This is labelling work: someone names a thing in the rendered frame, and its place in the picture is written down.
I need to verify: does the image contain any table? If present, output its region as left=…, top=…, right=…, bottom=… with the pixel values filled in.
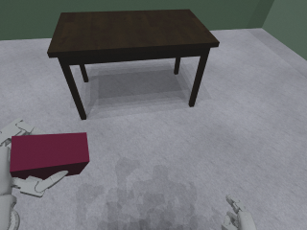
left=47, top=9, right=220, bottom=120

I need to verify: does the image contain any robot right hand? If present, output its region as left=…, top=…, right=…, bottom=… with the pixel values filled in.
left=221, top=195, right=257, bottom=230

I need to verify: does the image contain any robot left hand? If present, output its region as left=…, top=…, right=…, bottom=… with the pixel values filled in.
left=0, top=118, right=69, bottom=198

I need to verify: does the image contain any sponge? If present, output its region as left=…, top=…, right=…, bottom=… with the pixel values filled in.
left=10, top=132, right=90, bottom=180

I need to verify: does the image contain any robot left forearm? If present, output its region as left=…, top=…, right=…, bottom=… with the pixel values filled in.
left=0, top=195, right=20, bottom=230

